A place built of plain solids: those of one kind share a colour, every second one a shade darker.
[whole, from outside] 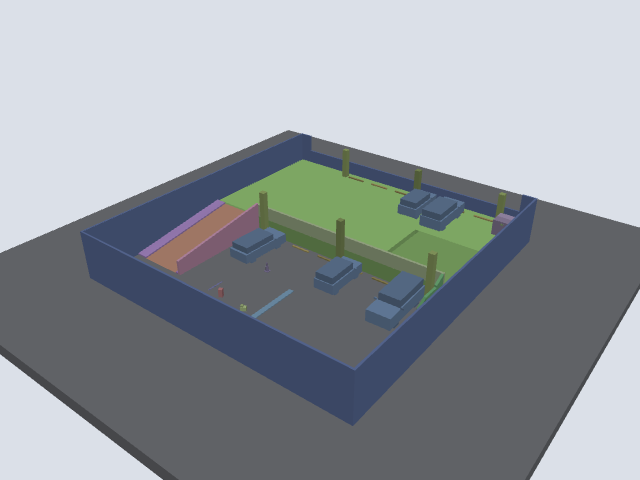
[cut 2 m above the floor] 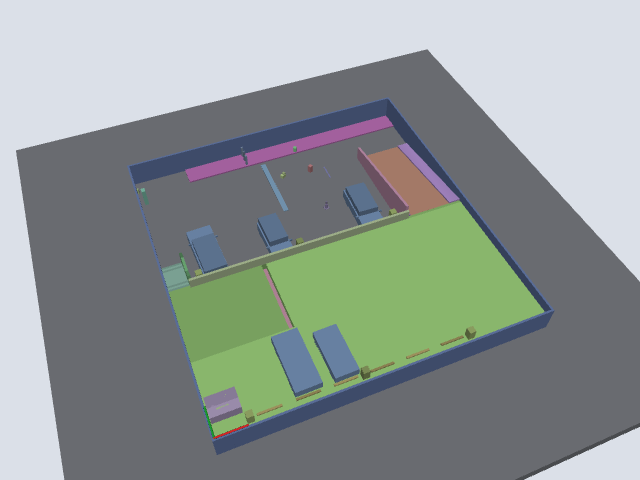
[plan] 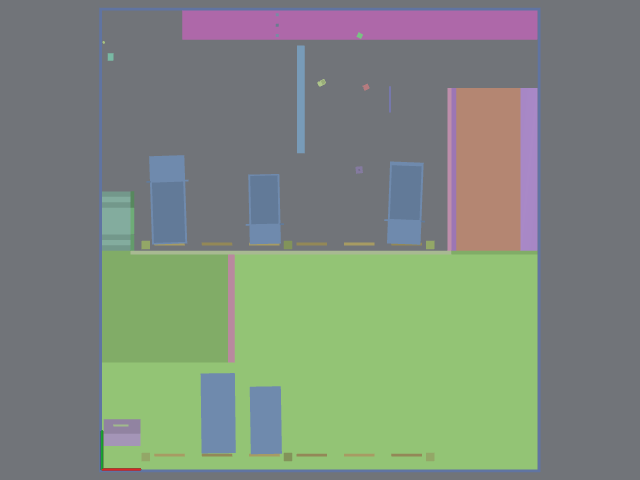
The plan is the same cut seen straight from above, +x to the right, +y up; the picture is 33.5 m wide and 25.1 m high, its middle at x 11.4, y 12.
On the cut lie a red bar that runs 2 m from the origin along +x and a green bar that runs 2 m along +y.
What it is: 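An open-sided split-level car park deck of the 2000s; 22.8 x 24.0 m, two half-decks side by side, the upper one 1.24 m above the lower, 2.56 m to the soffit over the upper one; a stair core of 8 risers of 0.155 m and treads of 0.28 m with a mid landing; a car ramp of 1 in 6.9; drive aisles of 6.23 and 6.24 m, bays of 2.48 x 4.8 m, a walkway of 1.53 m with a kerb of about 0.12 m, a stair door of 0.92 x 2.1 m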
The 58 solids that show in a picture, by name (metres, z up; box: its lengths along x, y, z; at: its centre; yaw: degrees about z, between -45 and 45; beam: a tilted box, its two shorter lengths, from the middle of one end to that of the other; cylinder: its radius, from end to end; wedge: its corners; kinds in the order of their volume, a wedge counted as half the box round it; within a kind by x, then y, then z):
{
 "upper_deck_1": {"box": [6.59, 5.66, 1.29], "at": [3.3, 8.42, 0.6]},
 "upper_deck_2": {"box": [22.78, 5.6, 1.29], "at": [11.39, 2.8, 0.6]},
 "upper_deck_3": {"box": [22.78, 0.2, 1.29], "at": [11.39, 11.34, 0.6]},
 "upper_deck_4": {"box": [15.84, 5.66, 1.29], "at": [14.86, 8.42, 0.6]},
 "wall_1": {"box": [0.15, 24.3, 3.88], "at": [-0.07, 12.0, 1.89]},
 "wall_2": {"box": [1.15, 0.15, 3.88], "at": [0.42, -0.07, 1.89]},
 "wall_3": {"box": [20.78, 0.15, 2.43], "at": [11.39, -0.07, 1.17]},
 "wall_4": {"box": [23.08, 0.15, 3.88], "at": [11.39, 24.07, 1.89]},
 "wall_5": {"box": [1.15, 0.15, 3.88], "at": [22.36, -0.07, 1.89]},
 "wall_6": {"box": [0.15, 24.3, 3.88], "at": [22.86, 12.0, 1.89]},
 "car_1": {"box": [1.84, 4.62, 0.92], "at": [3.46, 14.1, 0.64], "yaw": 1.9},
 "car_2": {"box": [1.64, 3.16, 0.58], "at": [3.48, 13.45, 1.39], "yaw": 1.9},
 "car_3": {"box": [1.6, 2.83, 0.55], "at": [6.07, 3.53, 2.54], "yaw": 0.7},
 "car_4": {"box": [1.8, 4.19, 0.84], "at": [6.08, 2.94, 1.84], "yaw": 0.7},
 "car_5": {"box": [1.43, 2.53, 0.53], "at": [8.49, 14.1, 1.22], "yaw": 1.3},
 "car_6": {"box": [1.63, 3.65, 0.77], "at": [8.5, 13.62, 0.57], "yaw": 1.3},
 "car_7": {"box": [1.43, 2.39, 0.51], "at": [8.56, 3.02, 2.44], "yaw": 0.9},
 "car_8": {"box": [1.63, 3.54, 0.76], "at": [8.57, 2.58, 1.8], "yaw": 0.9},
 "car_9": {"box": [1.76, 4.29, 0.74], "at": [15.86, 13.93, 0.55], "yaw": -2.2},
 "car_10": {"box": [1.56, 2.82, 0.49], "at": [15.88, 14.48, 1.17], "yaw": -2.2},
 "car_ramp_1": {"wedge": [[18.27, 11.44, -0.05], [18.27, 11.44, 1.24], [18.27, 19.95, -0.05], [18.27, 19.95, 0.0], [22.78, 11.44, -0.05], [22.78, 11.44, 1.24], [22.78, 19.95, -0.05], [22.78, 19.95, 0.0]]},
 "stair_step_1": {"box": [1.49, 0.33, 1.14], "at": [0.74, 11.56, 0.52]},
 "stair_step_2": {"box": [1.49, 0.62, 0.98], "at": [0.74, 11.7, 0.44]},
 "stair_step_3": {"box": [1.49, 0.9, 0.83], "at": [0.74, 11.84, 0.36]},
 "stair_step_4": {"box": [1.49, 2.3, 0.67], "at": [0.74, 12.54, 0.29]},
 "stair_step_5": {"box": [1.49, 2.59, 0.52], "at": [0.74, 12.68, 0.21]},
 "stair_step_6": {"box": [1.49, 2.87, 0.36], "at": [0.74, 12.82, 0.13]},
 "stair_step_7": {"box": [1.49, 3.15, 0.21], "at": [0.74, 12.97, 0.05]},
 "ramp_footway_1": {"wedge": [[21.88, 11.44, -0.05], [21.88, 11.44, 1.36], [21.88, 19.95, -0.05], [21.88, 19.95, 0.12], [22.78, 11.44, -0.05], [22.78, 11.44, 1.36], [22.78, 19.95, -0.05], [22.78, 19.95, 0.12]]},
 "walkway_1": {"box": [18.58, 1.53, 0.17], "at": [13.49, 23.23, 0.04]},
 "column_1": {"box": [0.45, 0.45, 2.61], "at": [2.29, 0.65, 2.5]},
 "column_2": {"box": [0.45, 0.45, 3.85], "at": [2.29, 11.74, 1.88]},
 "column_3": {"box": [0.45, 0.45, 2.61], "at": [9.73, 0.65, 2.5]},
 "column_4": {"box": [0.45, 0.45, 3.85], "at": [9.73, 11.74, 1.88]},
 "column_5": {"box": [0.45, 0.45, 2.61], "at": [17.17, 0.65, 2.5]},
 "column_6": {"box": [0.45, 0.45, 3.85], "at": [17.17, 11.74, 1.88]},
 "bike_hold_1": {"box": [1.92, 0.76, 1.29], "at": [1.05, 1.6, 1.84]},
 "bike_hold_2": {"box": [1.92, 0.76, 1.29], "at": [1.05, 2.25, 1.84]},
 "split_parapet_1": {"box": [16.78, 0.2, 1.11], "at": [9.88, 11.34, 1.75]},
 "ramp_guard_1": {"wedge": [[18.07, 11.44, -0.05], [18.07, 11.44, 2.41], [18.07, 19.95, -0.05], [18.07, 19.95, 1.17], [18.27, 11.44, -0.05], [18.27, 11.44, 2.41], [18.27, 19.95, -0.05], [18.27, 19.95, 1.17]]},
 "drain_bed_1": {"box": [0.37, 5.66, 0.74], "at": [6.77, 8.42, 0.32]},
 "ramp_kerb_1": {"wedge": [[18.27, 11.44, -0.05], [18.27, 11.44, 1.36], [18.27, 19.95, -0.05], [18.27, 19.95, 0.12], [18.52, 11.44, -0.05], [18.52, 11.44, 1.36], [18.52, 19.95, -0.05], [18.52, 19.95, 0.12]]},
 "stair_guard_1": {"wedge": [[1.49, 11.44, -0.05], [1.49, 11.44, 2.29], [1.49, 12.29, -0.05], [1.49, 12.29, 1.83], [1.69, 11.44, -0.05], [1.69, 11.44, 2.29], [1.69, 12.29, -0.05], [1.69, 12.29, 1.83]]},
 "stair_guard_2": {"wedge": [[1.49, 13.69, -0.05], [1.49, 13.69, 1.67], [1.49, 14.54, -0.05], [1.49, 14.54, 1.21], [1.69, 13.69, -0.05], [1.69, 13.69, 1.67], [1.69, 14.54, -0.05], [1.69, 14.54, 1.21]]},
 "stair_guard_3": {"box": [0.2, 1.4, 1.72], "at": [1.59, 12.99, 0.81]},
 "wheelstop_1": {"box": [1.6, 0.15, 0.15], "at": [3.53, 0.75, 1.27]},
 "wheelstop_2": {"box": [1.6, 0.15, 0.15], "at": [6.01, 0.75, 1.27]},
 "wheelstop_3": {"box": [1.6, 0.15, 0.15], "at": [6.01, 11.79, 0.03]},
 "wheelstop_4": {"box": [1.6, 0.15, 0.15], "at": [8.49, 0.75, 1.27]},
 "wheelstop_5": {"box": [1.6, 0.15, 0.15], "at": [10.97, 0.75, 1.27]},
 "wheelstop_6": {"box": [1.6, 0.15, 0.15], "at": [10.97, 11.79, 0.03]},
 "wheelstop_7": {"box": [1.6, 0.15, 0.15], "at": [13.45, 0.75, 1.27]},
 "wheelstop_8": {"box": [1.6, 0.15, 0.15], "at": [13.45, 11.79, 0.03]},
 "wheelstop_9": {"box": [1.6, 0.15, 0.15], "at": [15.93, 0.75, 1.27]},
 "hump_1": {"box": [0.4, 5.63, 0.12], "at": [10.4, 19.36, 0.01]},
 "pay_station_1": {"box": [0.3, 0.4, 1.5], "at": [0.45, 21.57, 0.7]},
 "wet_floor_sign_1": {"box": [0.29, 0.29, 0.67], "at": [13.81, 20.0, 0.28], "yaw": 25.0},
 "cable_cover_1": {"box": [0.11, 1.38, 0.07], "at": [15.06, 19.36, -0.02]}
}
